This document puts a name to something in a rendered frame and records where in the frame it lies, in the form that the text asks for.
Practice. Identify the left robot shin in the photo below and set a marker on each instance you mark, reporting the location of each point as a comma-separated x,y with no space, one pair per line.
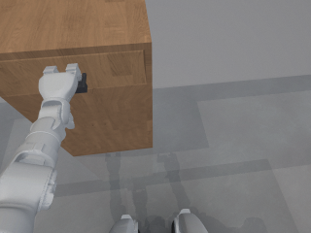
126,216

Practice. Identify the left robot upper arm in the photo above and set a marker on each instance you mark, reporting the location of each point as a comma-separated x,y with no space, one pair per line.
25,190

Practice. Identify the robot left forearm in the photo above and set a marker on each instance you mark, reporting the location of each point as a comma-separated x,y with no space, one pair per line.
46,134

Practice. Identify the drawer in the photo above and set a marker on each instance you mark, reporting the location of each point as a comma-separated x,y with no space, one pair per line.
21,76

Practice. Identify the handle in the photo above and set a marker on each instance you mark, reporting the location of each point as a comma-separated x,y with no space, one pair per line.
82,86

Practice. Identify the cabinet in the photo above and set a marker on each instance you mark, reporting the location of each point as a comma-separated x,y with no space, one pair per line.
109,118

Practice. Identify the left robot thigh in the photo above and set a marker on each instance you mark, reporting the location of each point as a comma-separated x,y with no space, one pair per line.
125,225

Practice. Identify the left robot hand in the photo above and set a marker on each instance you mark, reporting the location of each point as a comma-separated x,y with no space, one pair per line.
60,85

